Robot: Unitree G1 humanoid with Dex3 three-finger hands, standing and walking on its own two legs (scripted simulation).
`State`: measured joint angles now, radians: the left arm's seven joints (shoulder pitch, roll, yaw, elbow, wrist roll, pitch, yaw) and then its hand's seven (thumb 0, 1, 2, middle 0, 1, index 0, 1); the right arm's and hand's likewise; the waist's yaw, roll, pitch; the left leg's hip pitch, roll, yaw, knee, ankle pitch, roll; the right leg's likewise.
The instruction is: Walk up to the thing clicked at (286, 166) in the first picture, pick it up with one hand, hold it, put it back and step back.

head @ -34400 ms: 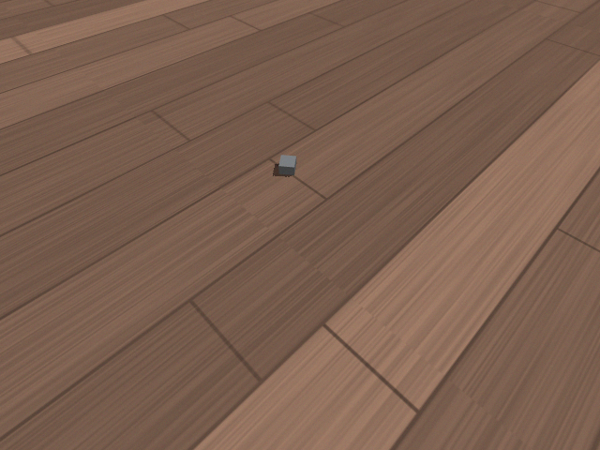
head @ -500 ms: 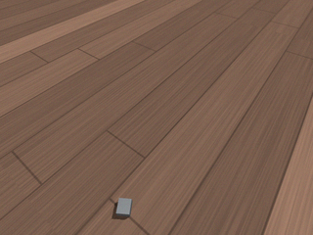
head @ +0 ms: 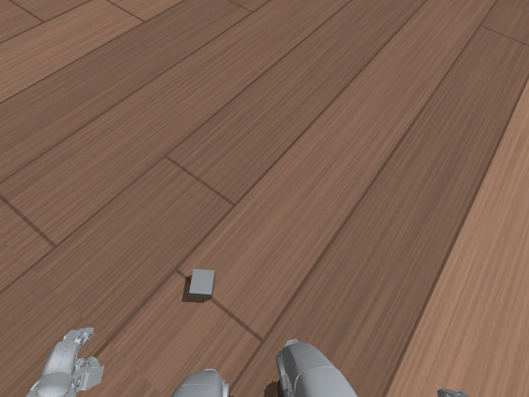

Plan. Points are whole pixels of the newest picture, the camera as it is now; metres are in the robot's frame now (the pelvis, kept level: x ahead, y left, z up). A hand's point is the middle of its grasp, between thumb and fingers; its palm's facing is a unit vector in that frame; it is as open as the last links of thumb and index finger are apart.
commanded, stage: step back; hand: left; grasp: from above
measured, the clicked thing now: (202, 283) +0.46 +0.16 -0.73
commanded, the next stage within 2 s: none
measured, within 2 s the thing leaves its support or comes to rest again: neither
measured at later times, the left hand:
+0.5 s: hand out of the picture +0.04 +0.25 -0.13, palm faces -0.06 -0.91 -0.41, open 7.4 cm
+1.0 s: hand out of the picture -0.16 +0.28 -0.16, palm faces -0.11 -0.91 -0.40, open 7.4 cm
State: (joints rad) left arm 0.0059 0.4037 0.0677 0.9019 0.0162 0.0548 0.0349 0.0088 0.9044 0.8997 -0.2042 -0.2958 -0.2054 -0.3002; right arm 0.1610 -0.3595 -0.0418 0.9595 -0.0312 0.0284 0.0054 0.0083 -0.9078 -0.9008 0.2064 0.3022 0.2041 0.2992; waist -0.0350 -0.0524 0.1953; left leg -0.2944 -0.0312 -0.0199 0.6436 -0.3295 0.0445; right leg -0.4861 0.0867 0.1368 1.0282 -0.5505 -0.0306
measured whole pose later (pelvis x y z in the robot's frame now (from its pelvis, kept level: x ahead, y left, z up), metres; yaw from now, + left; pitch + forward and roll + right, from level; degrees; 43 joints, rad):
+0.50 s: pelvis -0.10 +0.00 +0.00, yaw -3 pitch -1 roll +1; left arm 0.12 0.34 0.06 0.81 0.04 0.03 0.02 0.01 0.90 0.90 -0.21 -0.30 -0.21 -0.30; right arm 0.15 -0.41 -0.03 0.89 0.01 0.04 -0.02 0.01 -0.91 -0.90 0.21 0.30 0.20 0.30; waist 0.01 0.02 0.16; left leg -0.37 -0.09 -0.12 1.01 -0.51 -0.02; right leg -0.35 -0.01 0.05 0.59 -0.22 0.00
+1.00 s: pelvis -0.26 +0.01 -0.01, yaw -7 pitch -3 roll +0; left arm 0.21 0.40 0.09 0.85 0.02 0.06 0.00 0.01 0.90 0.90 -0.20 -0.30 -0.21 -0.30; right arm 0.08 -0.39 -0.04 0.79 -0.02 0.03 -0.01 0.01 -0.90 -0.90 0.21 0.30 0.21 0.30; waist 0.03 -0.02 0.19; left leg -0.42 0.06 0.03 0.65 -0.18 -0.01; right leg -0.23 0.01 0.07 0.70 -0.42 0.01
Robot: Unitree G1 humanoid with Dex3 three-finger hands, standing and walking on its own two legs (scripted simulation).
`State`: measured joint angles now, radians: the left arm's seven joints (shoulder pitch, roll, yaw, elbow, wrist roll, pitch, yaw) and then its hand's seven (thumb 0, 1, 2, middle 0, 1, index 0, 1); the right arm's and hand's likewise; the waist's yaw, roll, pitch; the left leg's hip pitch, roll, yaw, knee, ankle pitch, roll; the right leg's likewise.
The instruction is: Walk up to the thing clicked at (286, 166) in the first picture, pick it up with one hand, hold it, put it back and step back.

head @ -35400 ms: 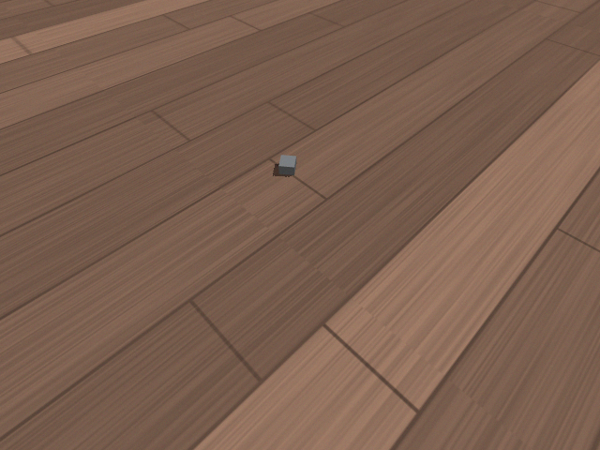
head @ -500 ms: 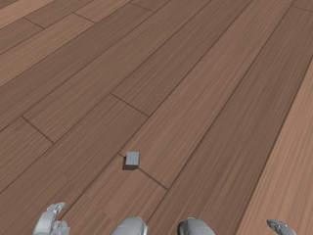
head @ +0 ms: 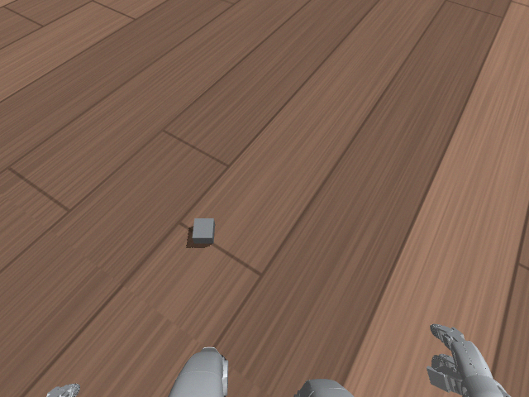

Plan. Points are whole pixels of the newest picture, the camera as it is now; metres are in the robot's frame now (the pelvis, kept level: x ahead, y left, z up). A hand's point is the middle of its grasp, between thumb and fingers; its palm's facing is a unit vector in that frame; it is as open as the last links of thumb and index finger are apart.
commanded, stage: step back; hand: left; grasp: from above
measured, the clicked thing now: (204, 230) +0.70 +0.24 -0.72
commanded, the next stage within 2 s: stand in 1.90 s
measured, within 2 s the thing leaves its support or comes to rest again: neither
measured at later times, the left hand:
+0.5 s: hand out of the picture -0.05 +0.25 -0.13, palm faces +0.10 -0.93 -0.34, open 7.4 cm
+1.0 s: hand out of the picture -0.29 +0.20 -0.11, palm faces +0.10 -0.89 -0.45, open 7.4 cm
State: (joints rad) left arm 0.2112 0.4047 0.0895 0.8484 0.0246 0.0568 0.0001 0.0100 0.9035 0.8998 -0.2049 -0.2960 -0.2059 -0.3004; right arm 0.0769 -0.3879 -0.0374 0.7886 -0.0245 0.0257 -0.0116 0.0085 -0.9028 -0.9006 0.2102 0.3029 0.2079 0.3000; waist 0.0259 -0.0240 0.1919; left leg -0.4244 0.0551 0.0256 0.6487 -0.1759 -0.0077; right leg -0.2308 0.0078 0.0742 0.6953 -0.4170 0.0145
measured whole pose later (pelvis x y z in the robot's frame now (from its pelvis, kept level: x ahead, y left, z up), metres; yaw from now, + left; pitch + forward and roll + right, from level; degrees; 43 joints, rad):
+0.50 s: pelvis -0.17 -0.02 +0.01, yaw +7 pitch -3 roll -1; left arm 0.10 0.38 0.07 0.78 0.02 0.09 0.01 0.01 0.90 0.90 -0.21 -0.30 -0.21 -0.30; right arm 0.23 -0.35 -0.02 0.88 -0.04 0.02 -0.01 0.01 -0.90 -0.90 0.21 0.30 0.21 0.30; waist -0.02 -0.05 0.17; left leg -0.27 -0.02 -0.04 0.60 -0.28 0.03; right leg -0.49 0.08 0.12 1.12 -0.51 -0.02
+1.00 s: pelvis -0.31 -0.09 +0.02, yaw +5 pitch -2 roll +2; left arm 0.25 0.36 0.08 0.91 0.06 0.01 -0.01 0.01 0.90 0.90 -0.21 -0.30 -0.21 -0.30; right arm 0.26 -0.41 -0.05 0.93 -0.02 0.04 0.00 0.01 -0.91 -0.90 0.21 0.30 0.20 0.30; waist 0.04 0.04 0.06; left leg -0.38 -0.05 -0.11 0.91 -0.43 -0.02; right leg -0.27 -0.02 -0.01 0.61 -0.32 -0.03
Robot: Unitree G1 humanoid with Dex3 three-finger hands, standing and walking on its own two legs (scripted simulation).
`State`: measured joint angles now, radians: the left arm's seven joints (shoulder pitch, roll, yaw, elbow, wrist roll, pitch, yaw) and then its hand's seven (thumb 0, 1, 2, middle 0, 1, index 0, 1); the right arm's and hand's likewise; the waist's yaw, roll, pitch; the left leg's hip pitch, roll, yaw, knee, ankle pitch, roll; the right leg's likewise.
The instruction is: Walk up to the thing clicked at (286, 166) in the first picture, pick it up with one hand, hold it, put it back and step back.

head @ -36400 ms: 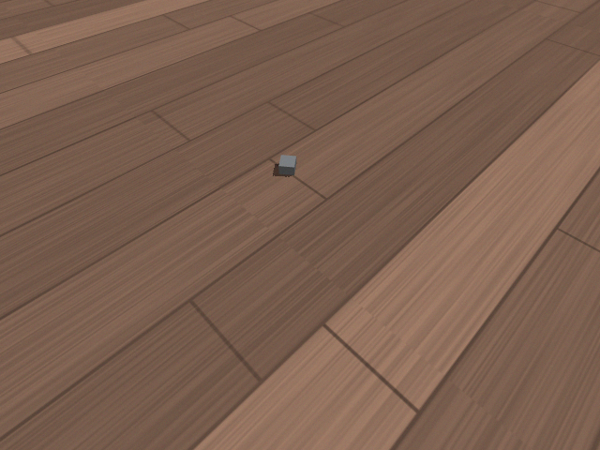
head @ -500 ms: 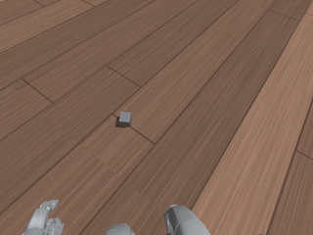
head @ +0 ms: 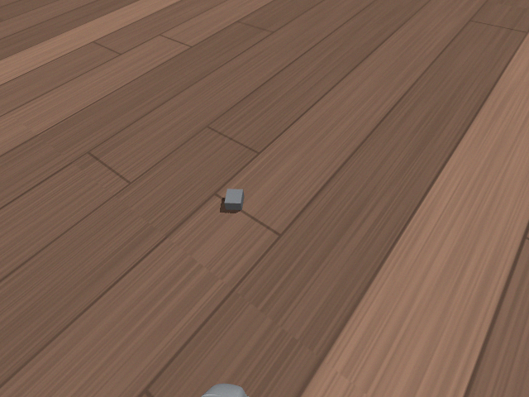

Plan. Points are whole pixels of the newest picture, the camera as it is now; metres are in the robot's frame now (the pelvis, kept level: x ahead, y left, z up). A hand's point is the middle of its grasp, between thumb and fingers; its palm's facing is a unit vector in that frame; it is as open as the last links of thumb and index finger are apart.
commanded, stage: step back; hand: left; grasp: from above
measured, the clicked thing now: (234, 199) +1.04 +0.24 -0.74
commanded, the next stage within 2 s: stand in 0.90 s
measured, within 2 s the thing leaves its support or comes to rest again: neither
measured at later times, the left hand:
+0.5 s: hand out of the picture +0.07 +0.25 -0.14, palm faces +0.07 -0.91 -0.40, open 7.4 cm
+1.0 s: hand out of the picture +0.13 +0.28 -0.15, palm faces +0.05 -0.93 -0.36, open 7.4 cm
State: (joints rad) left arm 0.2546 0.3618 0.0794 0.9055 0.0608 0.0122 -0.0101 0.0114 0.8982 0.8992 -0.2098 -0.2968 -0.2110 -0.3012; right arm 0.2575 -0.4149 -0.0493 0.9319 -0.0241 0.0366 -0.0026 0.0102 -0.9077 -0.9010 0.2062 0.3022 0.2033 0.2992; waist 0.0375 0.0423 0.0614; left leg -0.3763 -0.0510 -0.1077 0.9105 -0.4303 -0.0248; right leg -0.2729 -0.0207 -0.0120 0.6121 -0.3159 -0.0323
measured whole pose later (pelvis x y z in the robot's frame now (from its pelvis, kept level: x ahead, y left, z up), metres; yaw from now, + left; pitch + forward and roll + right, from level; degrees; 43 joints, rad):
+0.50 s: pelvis +0.02 -0.03 -0.01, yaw +3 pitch -3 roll +0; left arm 0.23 0.36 0.07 0.96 0.05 -0.05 -0.01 0.01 0.90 0.90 -0.21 -0.30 -0.21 -0.30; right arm 0.25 -0.40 -0.06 0.97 -0.03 0.01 0.01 0.01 -0.91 -0.90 0.21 0.30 0.20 0.30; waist 0.02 0.03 0.06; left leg -0.34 -0.02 -0.08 0.94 -0.52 0.01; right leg -0.29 -0.01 -0.07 0.64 -0.30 -0.04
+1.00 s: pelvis +0.06 +0.01 +0.00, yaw +3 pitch -2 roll +0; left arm 0.11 0.37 0.01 1.05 0.00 -0.02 0.00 0.01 0.90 0.90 -0.21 -0.30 -0.21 -0.30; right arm 0.08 -0.33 -0.01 1.05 -0.01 -0.01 0.01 0.01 -0.91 -0.90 0.21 0.30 0.21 0.30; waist 0.02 -0.01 0.07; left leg -0.27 0.03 0.01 0.58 -0.27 -0.01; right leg -0.21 -0.04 -0.02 0.57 -0.32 0.03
